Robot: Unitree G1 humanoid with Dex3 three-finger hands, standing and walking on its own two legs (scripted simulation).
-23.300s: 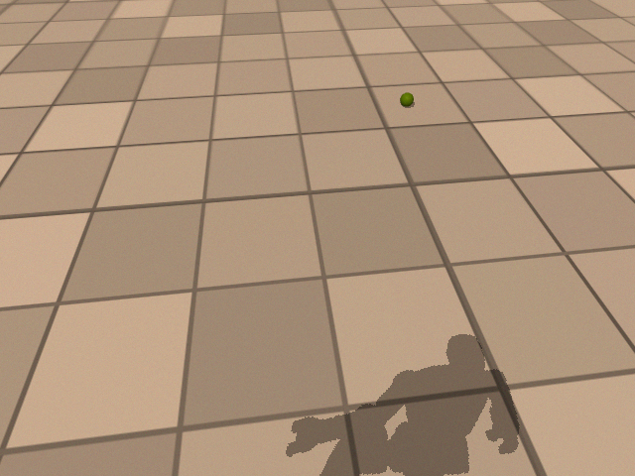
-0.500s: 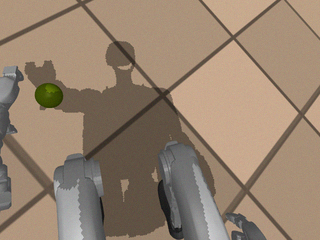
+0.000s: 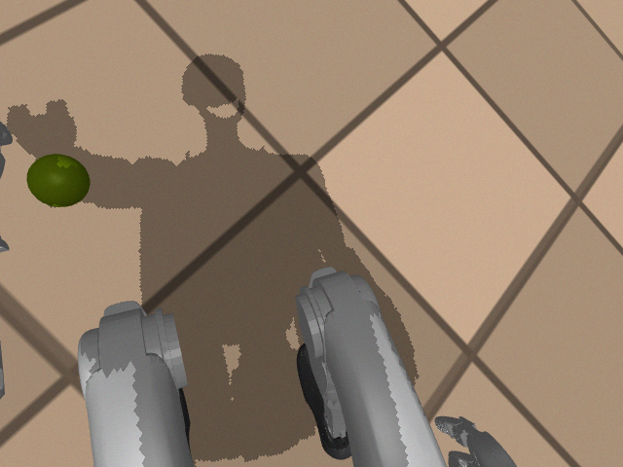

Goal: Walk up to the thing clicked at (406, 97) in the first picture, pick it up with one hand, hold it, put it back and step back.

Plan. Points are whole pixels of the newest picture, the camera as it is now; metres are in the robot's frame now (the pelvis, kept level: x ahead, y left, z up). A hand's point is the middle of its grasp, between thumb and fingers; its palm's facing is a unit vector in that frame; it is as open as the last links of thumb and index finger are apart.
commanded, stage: rise first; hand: left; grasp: from above
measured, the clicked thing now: (59, 180) +0.52 +0.29 -0.30
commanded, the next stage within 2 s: approach in 1.38 s
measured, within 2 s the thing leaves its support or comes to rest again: neither
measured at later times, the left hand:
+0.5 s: hand out of the picture +0.47 +0.32 -0.18, palm faces -0.44 -0.08 -0.89, open 14.3 cm
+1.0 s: hand out of the picture +0.48 +0.33 -0.19, palm faces -0.44 -0.08 -0.89, open 14.2 cm
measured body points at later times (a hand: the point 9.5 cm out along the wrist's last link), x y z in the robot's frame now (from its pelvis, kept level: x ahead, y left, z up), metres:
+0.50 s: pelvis +0.00 +0.00 -0.01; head +0.24 +0.09 +0.35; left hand +0.49 +0.32 -0.13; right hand +0.05 -0.27 -0.11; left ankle +0.07 +0.14 -0.31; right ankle +0.09 -0.13 -0.31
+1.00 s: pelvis +0.00 +0.01 -0.02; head +0.25 +0.10 +0.34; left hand +0.50 +0.33 -0.14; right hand +0.04 -0.26 -0.11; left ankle +0.07 +0.14 -0.31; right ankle +0.09 -0.13 -0.31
